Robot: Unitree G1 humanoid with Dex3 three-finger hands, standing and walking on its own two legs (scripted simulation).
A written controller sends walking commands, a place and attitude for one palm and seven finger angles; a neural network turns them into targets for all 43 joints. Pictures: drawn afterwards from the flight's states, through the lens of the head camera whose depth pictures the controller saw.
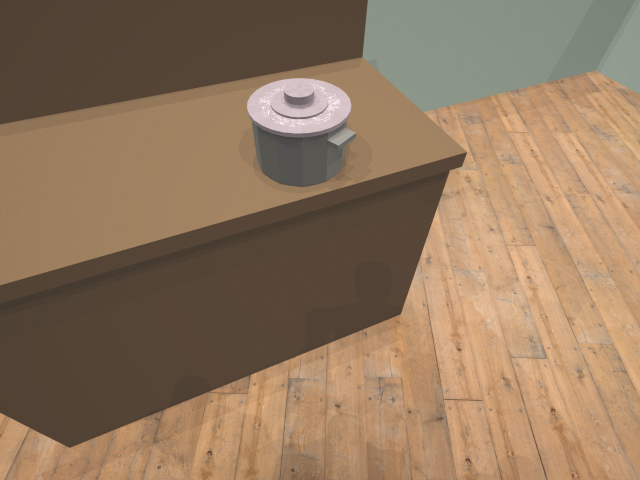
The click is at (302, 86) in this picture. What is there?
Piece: lid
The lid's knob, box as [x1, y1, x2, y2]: [284, 82, 313, 104]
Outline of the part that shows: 284,87 284,98 286,101 290,103 304,104 310,102 313,99 313,87 307,83 294,82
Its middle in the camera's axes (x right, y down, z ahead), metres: -0.04 -0.26 +0.70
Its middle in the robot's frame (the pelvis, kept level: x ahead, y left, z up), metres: +0.72 +0.08 +0.12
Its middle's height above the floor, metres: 0.89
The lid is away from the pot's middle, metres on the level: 0.00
